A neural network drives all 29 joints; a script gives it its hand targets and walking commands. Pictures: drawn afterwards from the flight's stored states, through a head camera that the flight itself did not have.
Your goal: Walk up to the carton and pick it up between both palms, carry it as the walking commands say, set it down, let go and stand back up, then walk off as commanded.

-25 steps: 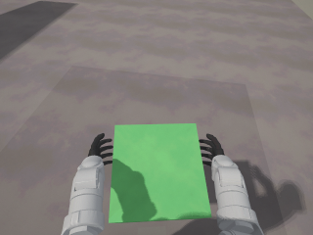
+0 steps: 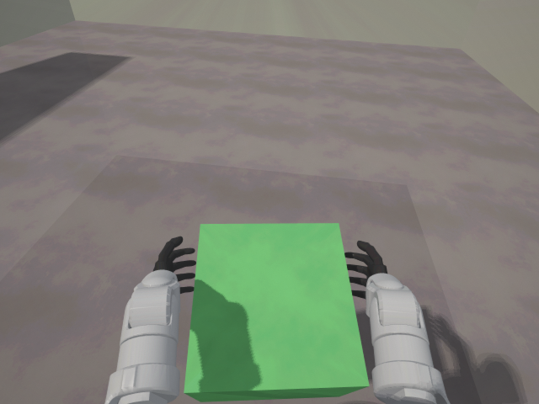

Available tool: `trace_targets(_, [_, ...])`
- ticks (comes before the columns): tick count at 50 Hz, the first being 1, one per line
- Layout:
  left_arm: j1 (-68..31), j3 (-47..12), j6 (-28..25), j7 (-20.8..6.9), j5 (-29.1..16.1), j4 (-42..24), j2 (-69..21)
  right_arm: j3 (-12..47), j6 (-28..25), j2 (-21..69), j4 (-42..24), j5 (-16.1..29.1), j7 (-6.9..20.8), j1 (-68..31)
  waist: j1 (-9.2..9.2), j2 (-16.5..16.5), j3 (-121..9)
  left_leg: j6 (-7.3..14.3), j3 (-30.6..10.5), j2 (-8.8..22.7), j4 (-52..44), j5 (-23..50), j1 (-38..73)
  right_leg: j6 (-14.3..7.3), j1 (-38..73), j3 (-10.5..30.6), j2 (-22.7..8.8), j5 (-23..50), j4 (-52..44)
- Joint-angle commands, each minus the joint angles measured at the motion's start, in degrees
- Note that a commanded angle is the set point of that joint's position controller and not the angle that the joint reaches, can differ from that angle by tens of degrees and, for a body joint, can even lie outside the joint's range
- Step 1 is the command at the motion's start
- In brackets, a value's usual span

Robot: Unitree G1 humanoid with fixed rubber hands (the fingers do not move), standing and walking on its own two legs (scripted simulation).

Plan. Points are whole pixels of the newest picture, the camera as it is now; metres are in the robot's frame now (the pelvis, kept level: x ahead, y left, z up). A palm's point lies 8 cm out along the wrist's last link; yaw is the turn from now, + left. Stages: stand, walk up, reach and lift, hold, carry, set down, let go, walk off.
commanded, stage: reach and lift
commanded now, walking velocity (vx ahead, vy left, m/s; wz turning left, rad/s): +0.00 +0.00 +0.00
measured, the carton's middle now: (270, 311) +0.30 +0.02 -0.04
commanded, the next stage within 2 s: hold in 1.06 s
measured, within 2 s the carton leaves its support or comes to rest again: neither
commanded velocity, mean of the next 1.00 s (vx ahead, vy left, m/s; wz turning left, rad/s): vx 0.00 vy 0.00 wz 0.00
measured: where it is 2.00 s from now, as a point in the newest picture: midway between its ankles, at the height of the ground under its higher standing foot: outside the picture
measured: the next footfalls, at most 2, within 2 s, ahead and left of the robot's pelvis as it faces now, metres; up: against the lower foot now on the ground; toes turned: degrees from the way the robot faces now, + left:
left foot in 1.92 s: +0.20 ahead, +0.12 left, +0.00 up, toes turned +10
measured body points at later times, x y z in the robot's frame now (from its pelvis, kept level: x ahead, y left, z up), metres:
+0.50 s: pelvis -0.01 +0.01 +0.00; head -0.06 +0.01 +0.45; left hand +0.30 +0.17 +0.04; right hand +0.30 -0.16 +0.04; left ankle +0.02 +0.14 -0.75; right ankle -0.01 -0.11 -0.75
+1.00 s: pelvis +0.01 +0.01 +0.00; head -0.04 +0.01 +0.45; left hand +0.29 +0.18 +0.04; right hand +0.29 -0.16 +0.03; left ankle +0.02 +0.14 -0.75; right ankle -0.01 -0.11 -0.75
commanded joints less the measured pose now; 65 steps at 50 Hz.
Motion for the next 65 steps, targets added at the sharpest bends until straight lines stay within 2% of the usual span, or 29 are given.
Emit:
trace_targets(1, [-32.6, -32.6, -1.4, -16.5, -17.0, -1.1, -50.5, 29.3, -2.4, 52.6, -3.8, 16.7, 16.2, -32.2, -0.62, 0.0, -10.7, 0.0, 4.4, -4.2, -0.5, 9.7, 6.8, 0.9, -1.9, -2.3, 2.3, 8.9, -3.8])
trace_targets(10, [-33.2, -33.3, -2.1, -16.6, -16.7, -0.3, -52.0, 29.9, -2.7, 51.8, -6.4, 16.7, 16.1, -34.0, -2.17, 0.1, -11.2, 0.1, 3.7, -4.3, -0.2, 7.5, 6.5, 0.8, -1.8, -2.4, 2.4, 7.3, -3.8])
trace_targets(21, [-33.9, -33.0, -2.9, -16.7, -16.6, 0.9, -52.3, 29.5, -2.4, 51.4, -6.1, 16.8, 16.3, -33.7, -3.69, -0.2, -11.2, 0.4, 3.4, -4.3, -0.5, 5.2, 6.2, 0.7, -2.0, -2.8, 2.4, 6.3, -3.9])
trace_targets(47, [-25.2, -37.7, -2.8, -16.4, -18.2, -4.9, -52.4, 35.0, -1.6, 50.9, -14.1, 17.9, 15.3, -25.0, -3.78, 0.1, -11.9, 0.2, 2.9, -4.4, -0.7, 14.5, 9.6, 1.0, -1.3, -2.4, 2.8, 13.4, -3.7])
trace_targets(65, [-26.4, -37.3, -3.1, -17.0, -17.9, -5.1, -50.2, 35.3, -1.5, 52.5, -13.3, 18.7, 14.5, -25.9, -3.36, -0.4, -9.9, 1.0, 3.4, -4.5, -0.4, 6.9, 7.1, 1.3, -2.7, -2.5, 2.1, 8.3, -3.8])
